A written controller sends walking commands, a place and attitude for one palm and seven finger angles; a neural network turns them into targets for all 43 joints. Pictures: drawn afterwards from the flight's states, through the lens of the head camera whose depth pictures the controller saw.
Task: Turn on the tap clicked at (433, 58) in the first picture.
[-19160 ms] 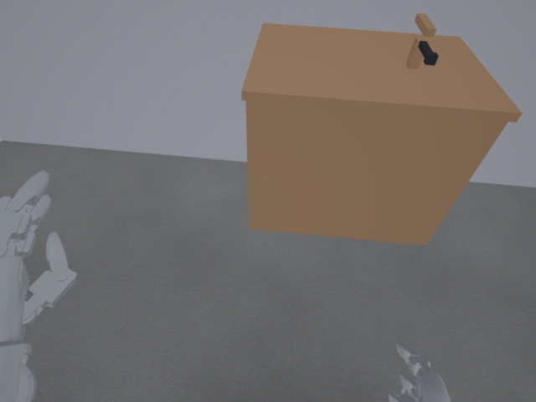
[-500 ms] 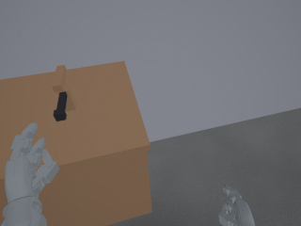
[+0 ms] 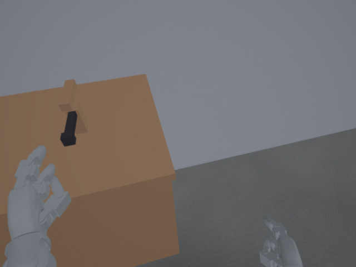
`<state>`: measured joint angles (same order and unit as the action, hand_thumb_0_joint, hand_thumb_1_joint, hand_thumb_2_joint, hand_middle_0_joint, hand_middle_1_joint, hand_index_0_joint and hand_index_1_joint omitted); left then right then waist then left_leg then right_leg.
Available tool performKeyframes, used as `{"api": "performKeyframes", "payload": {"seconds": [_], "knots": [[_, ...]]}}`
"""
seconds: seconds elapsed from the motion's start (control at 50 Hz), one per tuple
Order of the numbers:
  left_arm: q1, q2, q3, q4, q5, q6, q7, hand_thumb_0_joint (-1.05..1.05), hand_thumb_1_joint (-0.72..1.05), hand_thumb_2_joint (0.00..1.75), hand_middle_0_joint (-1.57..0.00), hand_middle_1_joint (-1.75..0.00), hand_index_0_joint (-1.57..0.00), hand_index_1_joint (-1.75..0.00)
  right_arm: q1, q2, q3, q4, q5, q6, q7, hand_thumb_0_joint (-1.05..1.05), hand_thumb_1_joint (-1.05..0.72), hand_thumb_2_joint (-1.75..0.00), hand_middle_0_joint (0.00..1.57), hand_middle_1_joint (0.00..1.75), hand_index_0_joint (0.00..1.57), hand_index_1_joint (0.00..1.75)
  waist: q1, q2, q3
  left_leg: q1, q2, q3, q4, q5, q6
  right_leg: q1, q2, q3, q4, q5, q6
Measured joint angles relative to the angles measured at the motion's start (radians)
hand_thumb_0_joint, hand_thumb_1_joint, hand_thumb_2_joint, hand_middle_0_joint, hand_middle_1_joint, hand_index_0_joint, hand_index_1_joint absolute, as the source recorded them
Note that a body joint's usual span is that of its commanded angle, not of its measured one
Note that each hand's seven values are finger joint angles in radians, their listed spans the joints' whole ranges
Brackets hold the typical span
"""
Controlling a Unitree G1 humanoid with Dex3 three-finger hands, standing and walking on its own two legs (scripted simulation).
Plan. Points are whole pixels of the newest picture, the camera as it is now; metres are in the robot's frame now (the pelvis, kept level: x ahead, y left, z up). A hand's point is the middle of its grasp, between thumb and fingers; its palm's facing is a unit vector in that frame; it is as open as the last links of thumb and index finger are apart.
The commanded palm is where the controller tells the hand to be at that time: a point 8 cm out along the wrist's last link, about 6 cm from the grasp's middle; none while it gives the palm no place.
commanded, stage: reach beside the lever's end, fingers flat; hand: left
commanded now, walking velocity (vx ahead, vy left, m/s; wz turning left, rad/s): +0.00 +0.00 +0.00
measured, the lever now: (68, 138) +0.38 +0.35 +0.09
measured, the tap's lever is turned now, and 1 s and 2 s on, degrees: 0 0 0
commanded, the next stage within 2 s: none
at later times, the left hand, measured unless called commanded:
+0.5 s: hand (52, 186) +0.21 +0.28 +0.13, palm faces +0.58 -0.81 -0.10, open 7.5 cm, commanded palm +0.17 +0.32 +0.13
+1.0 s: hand (57, 165) +0.28 +0.31 +0.11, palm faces +0.58 -0.81 -0.09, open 7.6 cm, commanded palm +0.23 +0.35 +0.11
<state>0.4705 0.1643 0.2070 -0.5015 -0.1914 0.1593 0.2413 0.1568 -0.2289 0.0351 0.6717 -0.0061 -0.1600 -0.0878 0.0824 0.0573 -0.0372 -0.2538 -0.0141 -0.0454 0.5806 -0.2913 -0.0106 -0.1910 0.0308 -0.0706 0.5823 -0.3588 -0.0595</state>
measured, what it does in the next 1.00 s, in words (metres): stands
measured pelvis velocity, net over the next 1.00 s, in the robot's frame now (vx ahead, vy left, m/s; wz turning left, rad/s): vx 0.00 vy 0.02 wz -0.02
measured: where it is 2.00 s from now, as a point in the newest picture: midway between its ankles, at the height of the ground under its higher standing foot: outside the picture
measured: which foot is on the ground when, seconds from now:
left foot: down 0.00-1.00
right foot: down 0.00-1.00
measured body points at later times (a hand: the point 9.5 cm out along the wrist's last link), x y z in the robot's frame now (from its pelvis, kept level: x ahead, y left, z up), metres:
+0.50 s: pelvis -0.01 +0.01 +0.00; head -0.02 -0.01 +0.45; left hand +0.18 +0.32 +0.13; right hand +0.19 -0.22 -0.08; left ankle +0.01 +0.13 -0.73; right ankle -0.02 -0.08 -0.73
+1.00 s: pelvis +0.00 +0.02 +0.00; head +0.00 +0.01 +0.45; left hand +0.24 +0.35 +0.12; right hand +0.17 -0.22 -0.10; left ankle +0.01 +0.13 -0.73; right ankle -0.02 -0.07 -0.73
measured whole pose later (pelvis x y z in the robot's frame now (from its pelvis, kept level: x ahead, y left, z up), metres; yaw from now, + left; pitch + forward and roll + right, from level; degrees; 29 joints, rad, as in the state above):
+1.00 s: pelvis +0.00 +0.02 +0.00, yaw -1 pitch +2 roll +0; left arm 0.05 0.25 0.40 0.05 -0.19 0.03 0.19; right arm 0.17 -0.23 0.02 0.72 0.01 -0.15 -0.10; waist 0.04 0.03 -0.04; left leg -0.34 -0.02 -0.02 0.60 -0.29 0.01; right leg -0.28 0.02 -0.05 0.59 -0.34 -0.03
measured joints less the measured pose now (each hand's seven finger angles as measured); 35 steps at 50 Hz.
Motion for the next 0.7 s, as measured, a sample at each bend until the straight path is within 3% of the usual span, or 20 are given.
{"api": "performKeyframes", "payload": {"seconds": [0.54,0.7], "knots": [[-0.175,0.044,0.133,0.261,-0.033,-0.076,-0.039,0.02,0.90,0.90,-0.20,-0.29,-0.20,-0.29,-0.001,-0.002,-0.016,0.043,0.013,-0.003,-0.017,0.01,-0.91,-0.90,0.20,0.30,0.20,0.30,-0.018,-0.015,0.004,-0.032,-0.003,0.010,-0.003,0.016,0.010,-0.034,-0.004,0.010,-0.003,0.019,0.010],[-0.281,0.057,0.149,0.370,-0.020,-0.100,-0.042,0.02,0.90,0.90,-0.19,-0.28,-0.19,-0.27,-0.006,-0.004,-0.015,0.054,0.015,-0.011,-0.024,0.01,-0.91,-0.90,0.20,0.30,0.20,0.30,-0.022,-0.016,0.016,-0.055,-0.007,0.010,0.007,0.018,0.015,-0.054,-0.008,0.008,0.000,0.024,0.015]]}}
